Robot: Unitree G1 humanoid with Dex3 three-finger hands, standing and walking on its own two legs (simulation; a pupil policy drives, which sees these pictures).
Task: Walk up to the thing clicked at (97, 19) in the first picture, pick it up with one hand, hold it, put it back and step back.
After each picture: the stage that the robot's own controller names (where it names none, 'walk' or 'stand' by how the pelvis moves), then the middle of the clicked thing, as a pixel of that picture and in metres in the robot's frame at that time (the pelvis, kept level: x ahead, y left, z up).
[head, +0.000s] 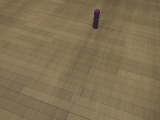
stand; (96, 19) +1.69 -0.24 -0.66
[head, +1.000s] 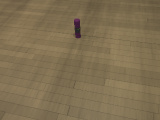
walk; (77, 28) +1.56 +0.10 -0.64
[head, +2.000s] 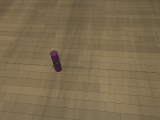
walk; (56, 61) +0.98 +0.30 -0.65
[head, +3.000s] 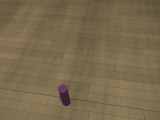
walk; (64, 96) +0.61 +0.17 -0.65
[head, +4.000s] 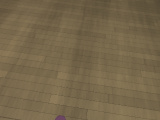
stand; out of the picture +0.39 +0.11 -0.63
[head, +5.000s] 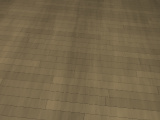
stand; out of the picture +0.35 +0.13 -0.66
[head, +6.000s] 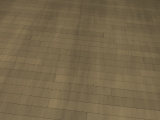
stand; out of the picture +0.34 +0.12 -0.66
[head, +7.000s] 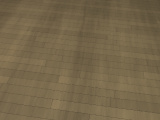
stand; out of the picture +0.34 +0.11 -0.66
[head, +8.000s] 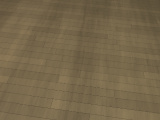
stand; out of the picture +0.34 +0.11 -0.66
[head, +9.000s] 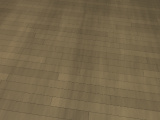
go down; out of the picture +0.34 +0.11 -0.66
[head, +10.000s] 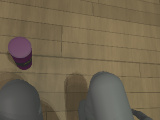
go down; (22, 56) +0.43 +0.16 -0.25
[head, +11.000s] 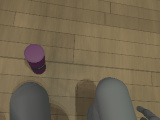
close in; (37, 61) +0.43 +0.15 -0.27
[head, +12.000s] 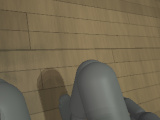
close in; out of the picture +0.42 +0.20 -0.16
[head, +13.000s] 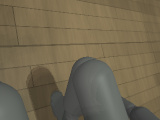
close; out of the picture +0.43 +0.21 -0.16
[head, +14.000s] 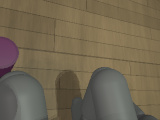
lift; out of the picture +0.33 +0.23 -0.11
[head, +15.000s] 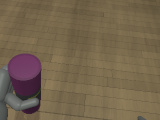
lift; (28, 89) +0.30 +0.16 +0.05
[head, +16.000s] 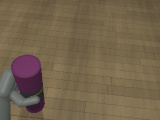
hold; (31, 88) +0.31 +0.15 +0.03
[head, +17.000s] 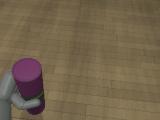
hold; (32, 91) +0.30 +0.16 +0.03
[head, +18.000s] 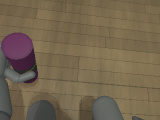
crouch; (24, 63) +0.39 +0.16 -0.04
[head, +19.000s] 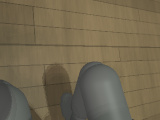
lower; out of the picture +0.44 +0.24 -0.16
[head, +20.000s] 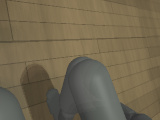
lower; out of the picture +0.45 +0.26 -0.17
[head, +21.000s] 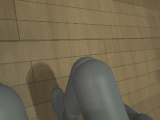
lower; out of the picture +0.44 +0.24 -0.17
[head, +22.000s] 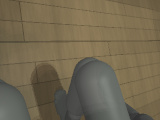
lower; out of the picture +0.43 +0.24 -0.17
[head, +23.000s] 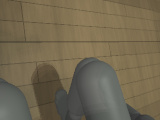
loosen; out of the picture +0.42 +0.23 -0.16
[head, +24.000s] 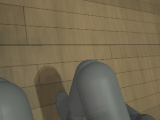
withdraw; out of the picture +0.43 +0.22 -0.17
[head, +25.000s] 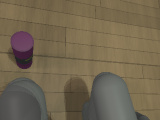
walk; (23, 53) +0.44 +0.18 -0.22
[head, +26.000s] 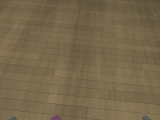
stand; out of the picture +0.37 +0.13 -0.58
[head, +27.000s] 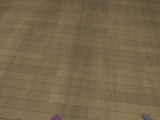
stand; out of the picture +0.37 +0.14 -0.60
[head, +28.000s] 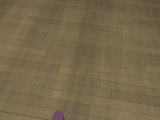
stand; out of the picture +0.38 +0.13 -0.61
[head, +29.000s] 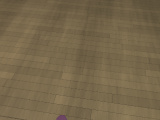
stand; out of the picture +0.40 +0.13 -0.65
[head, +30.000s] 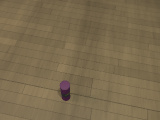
walk; (65, 91) +0.52 +0.09 -0.63
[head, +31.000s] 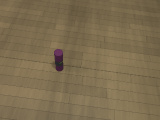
walk; (59, 60) +0.80 +0.13 -0.64
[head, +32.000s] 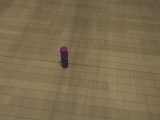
stand; (64, 57) +1.03 +0.13 -0.64
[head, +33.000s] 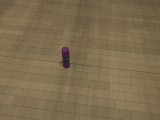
stand; (65, 58) +1.03 +0.12 -0.66
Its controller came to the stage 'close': yes
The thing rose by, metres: 0.67
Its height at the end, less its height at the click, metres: +0.00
